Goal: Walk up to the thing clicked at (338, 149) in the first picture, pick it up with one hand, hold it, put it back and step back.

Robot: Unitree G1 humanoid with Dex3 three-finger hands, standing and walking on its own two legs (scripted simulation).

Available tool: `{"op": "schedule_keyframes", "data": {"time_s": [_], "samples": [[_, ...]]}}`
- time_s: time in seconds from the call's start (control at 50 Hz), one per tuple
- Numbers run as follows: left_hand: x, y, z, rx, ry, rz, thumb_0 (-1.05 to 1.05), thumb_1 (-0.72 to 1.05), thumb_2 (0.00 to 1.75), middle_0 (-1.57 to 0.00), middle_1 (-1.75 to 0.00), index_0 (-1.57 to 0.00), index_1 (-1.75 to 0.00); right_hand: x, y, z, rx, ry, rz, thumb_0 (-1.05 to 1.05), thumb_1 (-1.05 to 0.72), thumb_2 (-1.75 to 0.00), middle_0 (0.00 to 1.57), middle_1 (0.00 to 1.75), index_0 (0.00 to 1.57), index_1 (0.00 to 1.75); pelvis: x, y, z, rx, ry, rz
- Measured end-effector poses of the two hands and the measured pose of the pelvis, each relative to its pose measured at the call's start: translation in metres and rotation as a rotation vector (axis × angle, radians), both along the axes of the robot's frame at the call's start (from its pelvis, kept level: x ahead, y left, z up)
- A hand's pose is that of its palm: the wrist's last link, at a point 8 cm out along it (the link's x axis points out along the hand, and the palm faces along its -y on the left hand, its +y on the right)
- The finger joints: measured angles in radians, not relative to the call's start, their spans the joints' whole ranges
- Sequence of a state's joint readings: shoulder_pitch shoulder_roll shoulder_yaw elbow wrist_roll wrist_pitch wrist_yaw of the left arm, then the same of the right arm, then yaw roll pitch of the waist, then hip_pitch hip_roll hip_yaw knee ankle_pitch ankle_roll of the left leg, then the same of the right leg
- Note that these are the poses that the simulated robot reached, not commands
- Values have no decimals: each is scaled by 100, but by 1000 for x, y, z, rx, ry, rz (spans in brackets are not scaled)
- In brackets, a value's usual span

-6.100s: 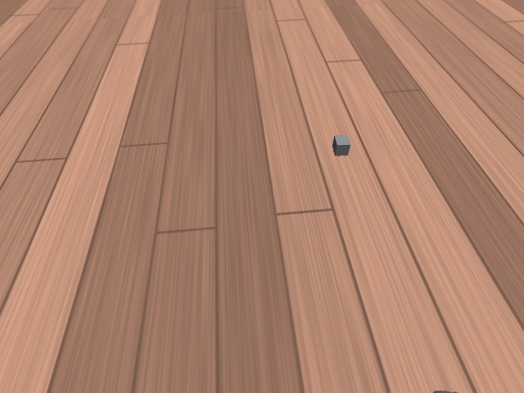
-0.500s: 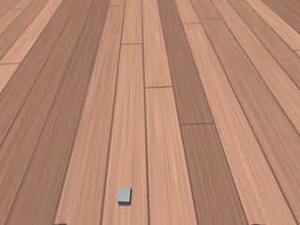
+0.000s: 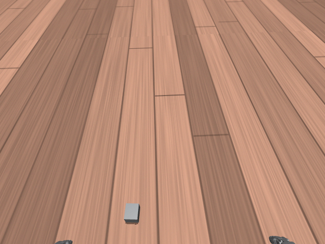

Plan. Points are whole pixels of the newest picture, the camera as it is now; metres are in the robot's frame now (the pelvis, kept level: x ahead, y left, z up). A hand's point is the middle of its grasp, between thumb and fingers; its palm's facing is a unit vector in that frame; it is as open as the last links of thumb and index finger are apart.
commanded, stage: stand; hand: left
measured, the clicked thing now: (132, 212) +0.37 +0.20 -0.74
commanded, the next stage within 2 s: none
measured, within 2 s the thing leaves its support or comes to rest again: neither
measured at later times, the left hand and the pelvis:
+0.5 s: hand out of the picture +0.06 +0.24 -0.16, palm faces -0.01 -0.94 -0.34, open 7.3 cm; pelvis -0.01 -0.01 +0.00, yaw +0 degrees
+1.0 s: hand out of the picture +0.06 +0.24 -0.16, palm faces -0.02 -0.94 -0.34, open 7.3 cm; pelvis -0.01 -0.01 +0.00, yaw +0 degrees
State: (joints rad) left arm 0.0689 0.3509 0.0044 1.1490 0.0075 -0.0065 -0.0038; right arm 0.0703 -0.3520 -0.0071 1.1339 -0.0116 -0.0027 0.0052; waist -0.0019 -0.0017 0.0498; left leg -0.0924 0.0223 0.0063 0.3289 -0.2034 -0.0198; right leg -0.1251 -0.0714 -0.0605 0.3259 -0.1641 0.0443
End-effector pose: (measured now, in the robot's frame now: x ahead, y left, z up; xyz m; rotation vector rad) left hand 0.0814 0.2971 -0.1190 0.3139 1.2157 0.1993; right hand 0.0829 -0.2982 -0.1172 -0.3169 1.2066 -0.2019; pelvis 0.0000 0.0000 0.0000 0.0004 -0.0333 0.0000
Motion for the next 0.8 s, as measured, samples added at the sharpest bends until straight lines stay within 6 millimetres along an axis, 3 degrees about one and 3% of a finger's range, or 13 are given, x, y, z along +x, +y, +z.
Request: {"op": "schedule_keyframes", "data": {"time_s": [0.38,0.8], "samples": [[-28,-7,-1,0,38,17,0,91,90,-20,-30,-20,-30,-14,-8,-3,5,25,9,0,-91,-90,20,30,20,30,-8,-9,0,-2,-6,5],[-29,-12,-1,0,31,12,0,91,90,-20,-30,-20,-30,-29,-14,-5,5,52,0,0,-91,-90,20,30,20,30,-11,-14,0,-3,-3,5]]}}
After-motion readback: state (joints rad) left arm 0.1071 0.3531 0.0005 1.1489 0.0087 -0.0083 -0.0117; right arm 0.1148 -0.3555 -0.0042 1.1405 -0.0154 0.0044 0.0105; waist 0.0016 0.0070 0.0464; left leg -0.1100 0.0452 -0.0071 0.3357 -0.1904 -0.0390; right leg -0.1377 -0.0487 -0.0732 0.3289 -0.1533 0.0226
